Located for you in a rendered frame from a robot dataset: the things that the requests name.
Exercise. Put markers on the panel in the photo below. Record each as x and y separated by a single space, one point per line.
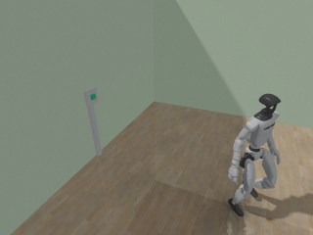
92 117

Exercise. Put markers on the left robot foot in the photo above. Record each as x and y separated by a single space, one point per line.
253 192

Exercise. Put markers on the robot left forearm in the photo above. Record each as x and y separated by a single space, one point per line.
271 142

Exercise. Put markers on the robot right upper arm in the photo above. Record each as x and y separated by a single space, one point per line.
249 127

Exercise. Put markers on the robot left thigh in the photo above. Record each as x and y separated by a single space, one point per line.
270 169

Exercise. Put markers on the button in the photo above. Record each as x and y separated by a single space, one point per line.
93 96

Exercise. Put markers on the right robot hand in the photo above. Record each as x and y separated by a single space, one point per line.
233 171

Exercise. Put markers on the robot left upper arm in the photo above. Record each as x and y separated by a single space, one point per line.
276 114

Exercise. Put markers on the left robot hand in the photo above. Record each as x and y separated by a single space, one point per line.
276 153

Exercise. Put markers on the robot right forearm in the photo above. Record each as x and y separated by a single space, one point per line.
237 154

